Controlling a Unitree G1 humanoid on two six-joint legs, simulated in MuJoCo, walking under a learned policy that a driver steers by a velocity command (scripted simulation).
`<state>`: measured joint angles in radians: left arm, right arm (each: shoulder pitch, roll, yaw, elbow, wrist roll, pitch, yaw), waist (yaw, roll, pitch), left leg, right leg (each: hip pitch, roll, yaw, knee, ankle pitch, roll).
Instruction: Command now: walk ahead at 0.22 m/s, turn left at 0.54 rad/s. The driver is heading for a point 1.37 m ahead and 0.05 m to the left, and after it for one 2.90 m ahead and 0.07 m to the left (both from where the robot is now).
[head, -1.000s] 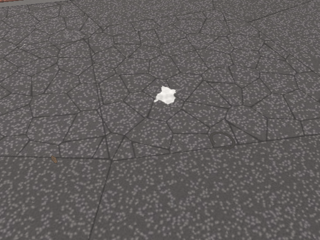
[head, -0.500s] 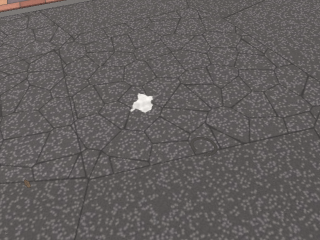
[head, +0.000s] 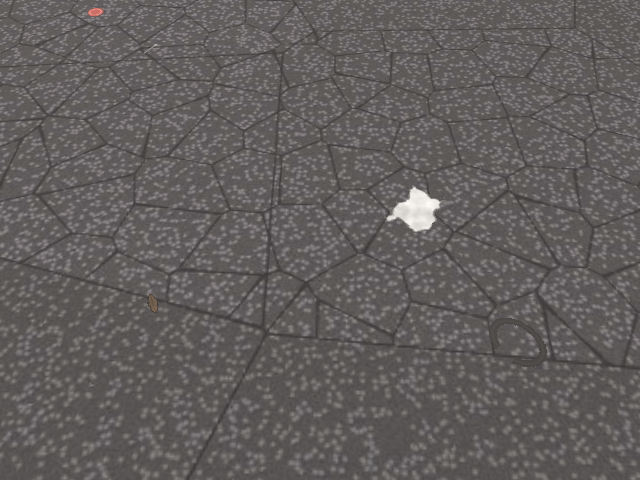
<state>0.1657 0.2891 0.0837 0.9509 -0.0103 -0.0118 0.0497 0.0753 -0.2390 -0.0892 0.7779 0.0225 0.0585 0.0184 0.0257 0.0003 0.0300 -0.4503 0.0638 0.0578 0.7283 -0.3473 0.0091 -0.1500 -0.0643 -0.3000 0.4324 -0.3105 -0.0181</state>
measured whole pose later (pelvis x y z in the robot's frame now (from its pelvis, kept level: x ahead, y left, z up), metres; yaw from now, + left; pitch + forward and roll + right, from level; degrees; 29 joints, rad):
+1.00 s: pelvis +0.48 +0.10 +0.00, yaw +12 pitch +3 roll -2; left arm 0.38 0.28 0.05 0.94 -0.03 -0.07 0.00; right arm 0.04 -0.25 -0.04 0.68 0.02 -0.09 0.03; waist 0.10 0.03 0.02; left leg -0.56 0.06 -0.03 0.50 0.00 0.00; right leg 0.02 0.03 0.01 0.28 -0.35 -0.01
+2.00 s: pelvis +1.03 +0.09 +0.00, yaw -19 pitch +2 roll +0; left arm 0.35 0.29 0.07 0.75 -0.02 -0.05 0.01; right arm 0.05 -0.28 -0.04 0.70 0.00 -0.11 0.03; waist 0.08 0.04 0.01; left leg -0.56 0.03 -0.03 0.51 0.03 -0.01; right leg -0.05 0.09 0.14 0.39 -0.37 -0.07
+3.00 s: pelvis +1.29 +0.05 +0.00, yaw +5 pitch +2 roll -2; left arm 0.12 0.31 0.09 0.74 0.01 0.03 0.04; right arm 0.23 -0.30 -0.06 0.64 -0.02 0.04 0.00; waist -0.01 -0.03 0.04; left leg -0.33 0.00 -0.02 0.58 -0.28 0.04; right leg -0.53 -0.03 -0.01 1.00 -0.47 0.05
